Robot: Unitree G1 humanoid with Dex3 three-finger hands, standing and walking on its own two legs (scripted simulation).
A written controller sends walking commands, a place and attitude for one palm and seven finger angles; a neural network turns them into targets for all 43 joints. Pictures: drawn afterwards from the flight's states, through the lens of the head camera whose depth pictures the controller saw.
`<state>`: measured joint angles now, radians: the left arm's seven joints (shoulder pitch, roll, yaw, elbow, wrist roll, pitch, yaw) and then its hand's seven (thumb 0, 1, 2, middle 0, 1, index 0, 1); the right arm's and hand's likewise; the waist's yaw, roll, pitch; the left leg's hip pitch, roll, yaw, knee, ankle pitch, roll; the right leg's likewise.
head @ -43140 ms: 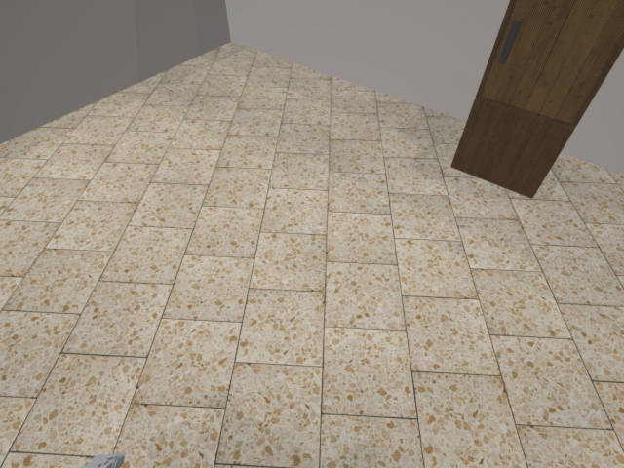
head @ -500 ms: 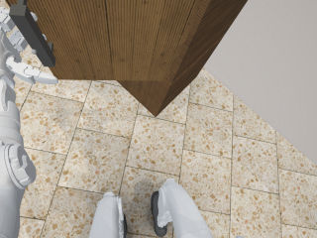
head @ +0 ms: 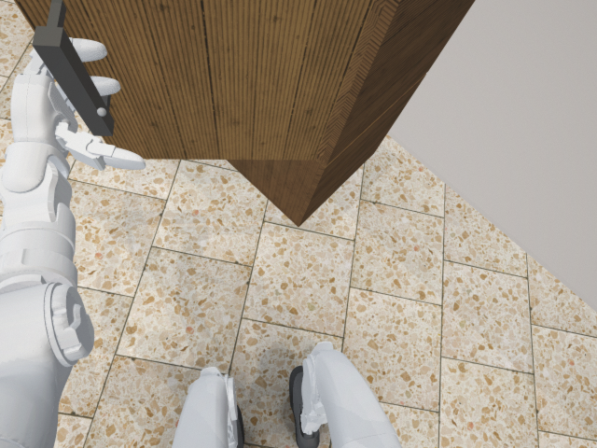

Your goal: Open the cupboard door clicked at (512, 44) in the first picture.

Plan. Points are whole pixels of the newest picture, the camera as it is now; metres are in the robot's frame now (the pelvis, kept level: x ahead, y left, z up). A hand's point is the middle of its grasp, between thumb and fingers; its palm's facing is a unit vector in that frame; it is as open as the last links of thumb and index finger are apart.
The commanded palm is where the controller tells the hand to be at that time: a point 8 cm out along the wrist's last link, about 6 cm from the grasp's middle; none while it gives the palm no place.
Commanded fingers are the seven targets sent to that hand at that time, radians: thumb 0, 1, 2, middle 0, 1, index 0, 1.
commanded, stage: slide the fingers in behind the handle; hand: left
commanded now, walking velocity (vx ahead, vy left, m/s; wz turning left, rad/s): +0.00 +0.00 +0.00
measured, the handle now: (83, 75) +0.58 +0.22 +0.03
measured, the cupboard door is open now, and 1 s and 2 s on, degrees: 47 48 84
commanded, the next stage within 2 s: close the thumb around the handle in 0.30 s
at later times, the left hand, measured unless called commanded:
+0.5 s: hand (99, 113) +0.52 +0.19 +0.03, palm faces -0.04 -1.00 -0.02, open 13.8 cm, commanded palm +0.51 +0.22 +0.03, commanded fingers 0.00 -0.16 0.44 -0.32 -1.24 -0.32 -1.24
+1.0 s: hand (99, 111) +0.53 +0.19 +0.03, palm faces -0.02 -1.00 -0.03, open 6.0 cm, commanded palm +0.51 +0.22 +0.03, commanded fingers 0.00 0.90 0.90 -0.40 -1.35 -0.40 -1.35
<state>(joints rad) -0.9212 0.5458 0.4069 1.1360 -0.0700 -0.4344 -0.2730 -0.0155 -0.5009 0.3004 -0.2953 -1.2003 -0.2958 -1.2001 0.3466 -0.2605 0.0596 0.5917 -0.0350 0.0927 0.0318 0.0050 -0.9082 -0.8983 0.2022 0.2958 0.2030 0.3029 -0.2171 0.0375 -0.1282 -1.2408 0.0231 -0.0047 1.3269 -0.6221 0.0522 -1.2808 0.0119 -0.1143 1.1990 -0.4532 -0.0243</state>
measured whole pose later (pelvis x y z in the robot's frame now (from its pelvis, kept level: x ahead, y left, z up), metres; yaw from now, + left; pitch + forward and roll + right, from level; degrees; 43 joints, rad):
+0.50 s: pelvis +0.00 +0.00 +0.00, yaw +0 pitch +31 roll -5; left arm -0.92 0.55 0.40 1.14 -0.08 -0.45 -0.30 -0.02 -0.47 0.31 -0.30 -1.20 -0.30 -1.20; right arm 0.33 -0.27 0.06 0.59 -0.03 0.09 0.02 0.01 -0.91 -0.90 0.20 0.30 0.20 0.30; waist -0.21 0.04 -0.13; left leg -1.25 0.02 -0.01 1.34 -0.63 0.05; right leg -1.29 0.01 -0.12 1.21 -0.46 -0.02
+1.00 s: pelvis +0.00 +0.00 +0.00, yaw +1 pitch +31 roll -5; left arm -0.95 0.55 0.38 1.17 -0.08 -0.45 -0.28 0.00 0.67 0.80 -0.37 -1.33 -0.36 -1.32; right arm 0.35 -0.27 0.05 0.61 -0.04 0.09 0.02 0.01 -0.91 -0.90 0.20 0.30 0.20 0.30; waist -0.21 0.04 -0.13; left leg -1.25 0.02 -0.02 1.33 -0.62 0.05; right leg -1.28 0.01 -0.12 1.21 -0.46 -0.03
